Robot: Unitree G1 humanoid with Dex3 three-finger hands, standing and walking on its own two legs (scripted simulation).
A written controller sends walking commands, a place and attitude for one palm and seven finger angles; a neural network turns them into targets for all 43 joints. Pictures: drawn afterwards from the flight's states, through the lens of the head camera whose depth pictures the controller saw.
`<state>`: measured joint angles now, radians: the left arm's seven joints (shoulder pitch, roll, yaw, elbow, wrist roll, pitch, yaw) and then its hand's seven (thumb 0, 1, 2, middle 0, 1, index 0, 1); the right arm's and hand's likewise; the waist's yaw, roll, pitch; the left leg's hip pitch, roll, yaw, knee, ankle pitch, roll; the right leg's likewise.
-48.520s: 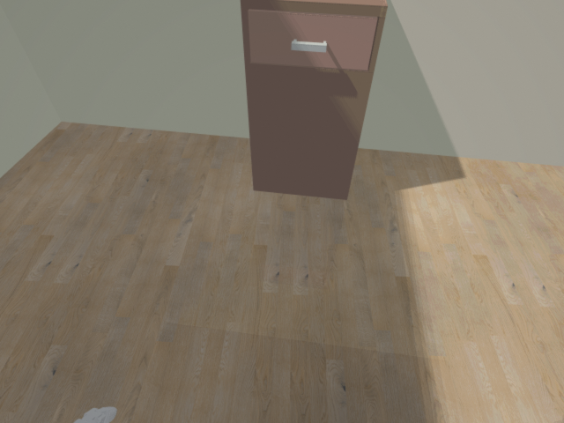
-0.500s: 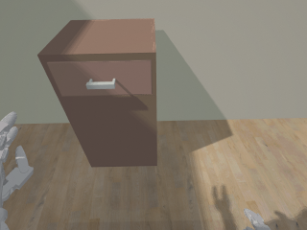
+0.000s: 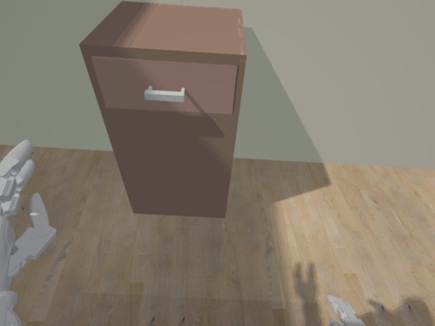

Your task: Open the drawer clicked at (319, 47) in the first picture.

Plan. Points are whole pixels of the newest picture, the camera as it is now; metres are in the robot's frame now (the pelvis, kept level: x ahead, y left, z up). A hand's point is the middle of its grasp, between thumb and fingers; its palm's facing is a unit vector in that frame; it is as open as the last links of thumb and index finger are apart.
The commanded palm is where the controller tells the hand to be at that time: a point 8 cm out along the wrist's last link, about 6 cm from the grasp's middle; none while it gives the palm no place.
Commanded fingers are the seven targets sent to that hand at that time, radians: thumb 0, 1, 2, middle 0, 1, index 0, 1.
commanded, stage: stop stepping back and stand still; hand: left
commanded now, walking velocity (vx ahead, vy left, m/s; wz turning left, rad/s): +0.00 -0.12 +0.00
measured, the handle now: (165, 92) +0.79 +0.20 +0.01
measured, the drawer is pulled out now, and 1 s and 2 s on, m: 0.00 0.00 0.00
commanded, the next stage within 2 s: let the arm hang, fingers relaxed in 0.58 s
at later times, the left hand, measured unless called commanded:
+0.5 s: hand (61, 218) +0.21 +0.22 +0.17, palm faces +0.37 -0.80 -0.47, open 7.4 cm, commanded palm +0.16 +0.27 +0.20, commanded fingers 0.00 0.90 0.90 -0.20 -0.30 -0.20 -0.30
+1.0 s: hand out of the picture +0.05 +0.19 -0.16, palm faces -0.06 -0.98 -0.19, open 7.4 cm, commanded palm none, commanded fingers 0.00 0.90 0.90 -0.20 -0.30 -0.20 -0.30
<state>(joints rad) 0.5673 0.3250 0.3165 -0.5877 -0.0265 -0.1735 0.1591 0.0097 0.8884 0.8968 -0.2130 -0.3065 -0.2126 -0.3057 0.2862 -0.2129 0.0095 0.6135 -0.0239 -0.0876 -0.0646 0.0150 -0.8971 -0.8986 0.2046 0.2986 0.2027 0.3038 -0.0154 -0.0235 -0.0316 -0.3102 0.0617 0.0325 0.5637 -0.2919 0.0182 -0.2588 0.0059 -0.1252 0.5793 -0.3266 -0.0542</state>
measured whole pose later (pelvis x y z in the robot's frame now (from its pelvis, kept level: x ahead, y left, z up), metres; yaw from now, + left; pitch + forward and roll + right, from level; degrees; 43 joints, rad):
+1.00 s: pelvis -0.02 +0.00 +0.00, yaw +0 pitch -1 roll +0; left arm 0.28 0.23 -0.01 0.80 0.03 0.07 -0.02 0.01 0.91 0.90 -0.21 -0.30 -0.20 -0.30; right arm 0.23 -0.28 0.01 0.89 -0.03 0.01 0.02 0.01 -0.90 -0.90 0.20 0.30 0.20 0.30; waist -0.02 -0.04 0.07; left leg -0.28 -0.02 0.00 0.53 -0.23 0.01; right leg -0.30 0.00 -0.08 0.54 -0.22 -0.05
